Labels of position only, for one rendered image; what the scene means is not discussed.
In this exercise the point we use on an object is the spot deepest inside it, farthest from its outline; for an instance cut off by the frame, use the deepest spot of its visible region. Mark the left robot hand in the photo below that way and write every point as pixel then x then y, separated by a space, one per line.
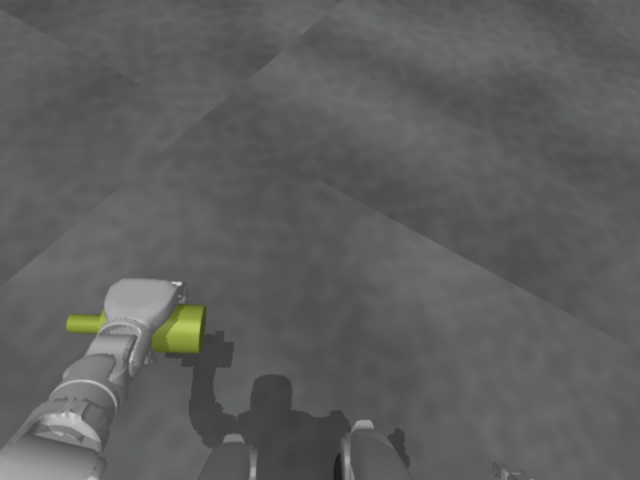
pixel 148 301

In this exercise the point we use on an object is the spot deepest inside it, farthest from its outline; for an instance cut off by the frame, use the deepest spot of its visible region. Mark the left robot arm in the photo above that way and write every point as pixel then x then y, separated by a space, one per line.
pixel 65 436

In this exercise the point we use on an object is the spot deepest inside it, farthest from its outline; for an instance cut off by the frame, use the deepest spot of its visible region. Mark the bottle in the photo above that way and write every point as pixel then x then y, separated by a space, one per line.
pixel 183 332

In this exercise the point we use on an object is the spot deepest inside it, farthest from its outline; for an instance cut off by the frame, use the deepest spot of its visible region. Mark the right robot hand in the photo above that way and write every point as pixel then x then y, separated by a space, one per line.
pixel 506 472

